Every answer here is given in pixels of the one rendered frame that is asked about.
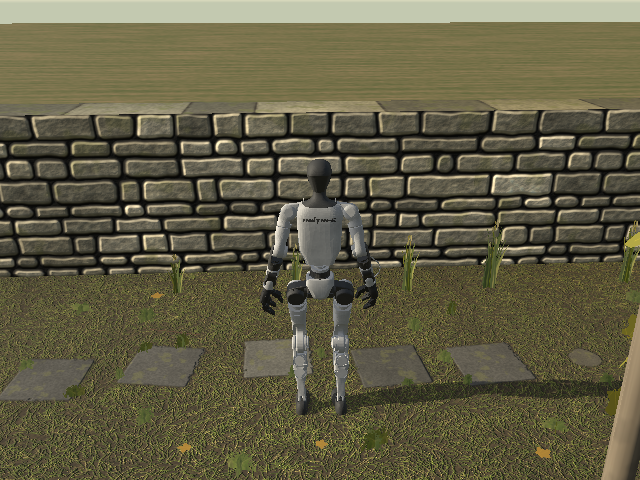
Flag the robot left forearm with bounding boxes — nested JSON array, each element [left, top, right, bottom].
[[263, 243, 283, 290]]

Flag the robot left upper arm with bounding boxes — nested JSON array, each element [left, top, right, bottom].
[[272, 202, 299, 258]]

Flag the robot left hand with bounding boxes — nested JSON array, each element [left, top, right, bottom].
[[260, 287, 283, 315]]

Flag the left robot shin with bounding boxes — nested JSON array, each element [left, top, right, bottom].
[[292, 335, 308, 401]]

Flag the robot right hand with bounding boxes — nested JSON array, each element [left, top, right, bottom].
[[355, 283, 378, 309]]

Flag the robot right upper arm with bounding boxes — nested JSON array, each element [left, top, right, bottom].
[[340, 202, 367, 258]]

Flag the robot right forearm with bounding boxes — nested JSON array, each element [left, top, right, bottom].
[[357, 242, 376, 287]]

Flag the right robot thigh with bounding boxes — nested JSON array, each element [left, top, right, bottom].
[[331, 279, 354, 353]]

